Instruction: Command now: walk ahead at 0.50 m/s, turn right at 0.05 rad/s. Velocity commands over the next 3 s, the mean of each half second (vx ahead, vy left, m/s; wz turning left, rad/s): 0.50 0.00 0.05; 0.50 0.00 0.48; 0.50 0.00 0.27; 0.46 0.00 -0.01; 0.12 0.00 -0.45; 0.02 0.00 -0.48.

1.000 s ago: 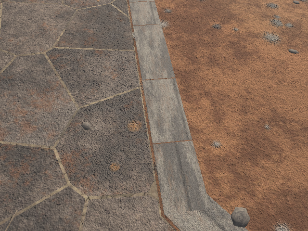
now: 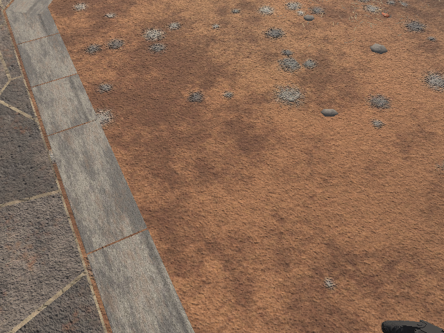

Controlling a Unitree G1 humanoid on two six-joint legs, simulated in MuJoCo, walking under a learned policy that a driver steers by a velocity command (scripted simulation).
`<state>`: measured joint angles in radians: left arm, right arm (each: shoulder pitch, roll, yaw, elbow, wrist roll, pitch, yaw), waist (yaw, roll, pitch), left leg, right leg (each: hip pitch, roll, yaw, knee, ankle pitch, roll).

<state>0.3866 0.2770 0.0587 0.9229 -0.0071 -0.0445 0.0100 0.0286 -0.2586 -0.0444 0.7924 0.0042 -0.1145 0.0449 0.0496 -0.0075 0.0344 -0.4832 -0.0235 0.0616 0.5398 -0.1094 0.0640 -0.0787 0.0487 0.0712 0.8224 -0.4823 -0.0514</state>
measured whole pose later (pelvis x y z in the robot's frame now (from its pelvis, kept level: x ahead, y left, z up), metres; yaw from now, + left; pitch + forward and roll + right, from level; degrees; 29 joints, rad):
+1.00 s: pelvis +0.54 +0.01 +0.00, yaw +19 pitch +1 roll -2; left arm 0.31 0.28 0.08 0.93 -0.02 -0.04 0.02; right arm 0.06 -0.26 -0.07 0.72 0.02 -0.02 0.06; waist 0.05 0.02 0.04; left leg -0.51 0.03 0.08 0.60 -0.13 0.11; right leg 0.09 -0.07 -0.31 0.43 -0.47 0.05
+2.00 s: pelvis +1.06 +0.21 +0.02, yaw +25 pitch +2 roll -2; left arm 0.35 0.27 0.05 0.94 -0.02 -0.06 0.00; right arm 0.03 -0.25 -0.05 0.74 0.00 -0.09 0.02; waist 0.09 0.04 0.03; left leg -0.56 0.06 -0.04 0.50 0.07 0.00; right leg 0.00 0.05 0.00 0.29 -0.32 -0.03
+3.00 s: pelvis +1.17 +0.27 +0.02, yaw -6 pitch +2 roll +0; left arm 0.14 0.32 0.07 0.67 0.00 0.04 0.03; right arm 0.13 -0.28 -0.07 0.85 -0.02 -0.02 0.00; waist -0.01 -0.04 0.02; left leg -0.27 -0.02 -0.03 0.50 -0.25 0.01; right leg -0.40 0.10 0.17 0.80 -0.49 0.01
